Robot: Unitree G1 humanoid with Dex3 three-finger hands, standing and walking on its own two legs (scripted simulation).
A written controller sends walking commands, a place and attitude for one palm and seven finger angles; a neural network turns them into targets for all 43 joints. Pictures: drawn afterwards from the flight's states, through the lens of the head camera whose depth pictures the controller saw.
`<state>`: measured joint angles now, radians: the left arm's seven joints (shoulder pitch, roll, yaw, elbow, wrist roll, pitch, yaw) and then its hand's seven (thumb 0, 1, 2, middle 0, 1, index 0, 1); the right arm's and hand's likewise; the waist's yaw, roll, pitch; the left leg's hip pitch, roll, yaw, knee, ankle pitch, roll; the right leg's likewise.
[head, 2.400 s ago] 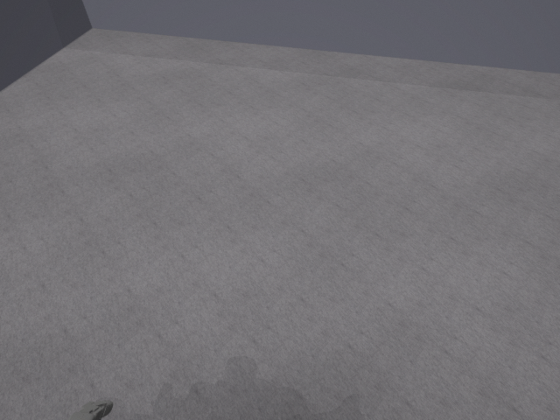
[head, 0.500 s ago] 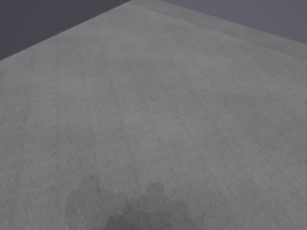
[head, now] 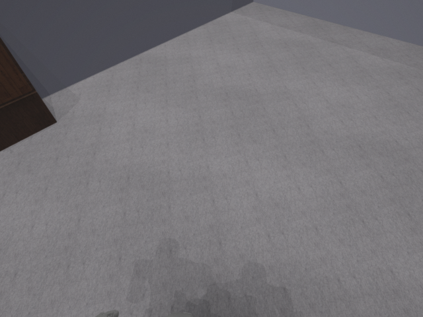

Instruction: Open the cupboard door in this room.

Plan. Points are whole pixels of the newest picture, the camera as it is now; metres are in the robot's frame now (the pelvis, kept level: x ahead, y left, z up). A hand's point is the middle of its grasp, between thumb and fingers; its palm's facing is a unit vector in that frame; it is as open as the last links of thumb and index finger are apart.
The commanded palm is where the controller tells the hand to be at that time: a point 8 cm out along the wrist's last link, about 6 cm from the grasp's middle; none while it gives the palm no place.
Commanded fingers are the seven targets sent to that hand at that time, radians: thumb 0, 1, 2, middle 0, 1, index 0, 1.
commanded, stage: turn or walk to find it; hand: left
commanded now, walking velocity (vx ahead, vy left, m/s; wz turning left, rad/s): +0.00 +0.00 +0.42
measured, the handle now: out of the picture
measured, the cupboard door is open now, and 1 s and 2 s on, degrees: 0 0 0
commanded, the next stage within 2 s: stand and wait in 0.82 s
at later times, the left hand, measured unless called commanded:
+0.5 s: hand out of the picture -0.06 +0.25 -0.18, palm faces +0.27 -0.94 -0.23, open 7.4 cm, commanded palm none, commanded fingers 0.00 0.90 0.90 -0.20 -0.30 -0.20 -0.30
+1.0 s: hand out of the picture -0.06 +0.19 -0.14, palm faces +0.41 -0.88 -0.26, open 7.4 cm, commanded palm none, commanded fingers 0.00 0.90 0.90 -0.20 -0.30 -0.20 -0.30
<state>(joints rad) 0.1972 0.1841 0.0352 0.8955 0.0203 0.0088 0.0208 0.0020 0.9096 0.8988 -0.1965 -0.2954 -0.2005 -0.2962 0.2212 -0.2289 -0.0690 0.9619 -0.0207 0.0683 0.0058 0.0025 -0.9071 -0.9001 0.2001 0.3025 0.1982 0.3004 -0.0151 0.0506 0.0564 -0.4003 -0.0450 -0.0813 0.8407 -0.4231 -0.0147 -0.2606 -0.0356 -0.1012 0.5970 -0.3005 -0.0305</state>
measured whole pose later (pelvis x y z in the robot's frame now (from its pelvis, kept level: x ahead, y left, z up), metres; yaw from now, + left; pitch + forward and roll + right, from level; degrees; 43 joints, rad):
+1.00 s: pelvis -0.06 -0.01 +0.01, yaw +24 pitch -2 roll +1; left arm 0.22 0.16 0.02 0.93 0.02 0.01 0.03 0.00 0.91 0.90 -0.20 -0.30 -0.20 -0.30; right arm 0.22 -0.25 -0.08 0.99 -0.02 0.07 0.01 0.00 -0.91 -0.90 0.20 0.30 0.19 0.30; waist -0.02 0.04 0.05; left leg -0.45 -0.01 -0.04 1.06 -0.38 -0.04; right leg -0.20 -0.05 -0.11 0.50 -0.27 -0.03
